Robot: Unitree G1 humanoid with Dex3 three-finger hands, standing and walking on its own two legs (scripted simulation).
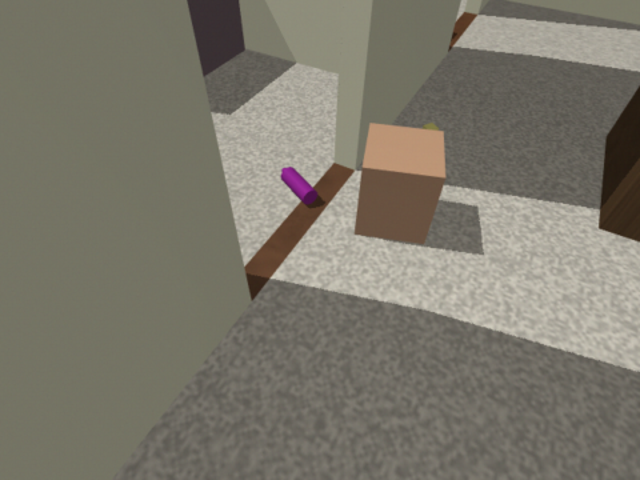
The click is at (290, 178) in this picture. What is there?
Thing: lying bottle
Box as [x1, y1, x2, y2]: [281, 167, 317, 204]
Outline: 283,168 281,178 304,203 307,204 312,202 316,197 316,191 292,167
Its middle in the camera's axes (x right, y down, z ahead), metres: -0.12 -0.24 +1.84
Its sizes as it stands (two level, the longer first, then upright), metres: 0.232 0.078 0.078
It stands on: the floor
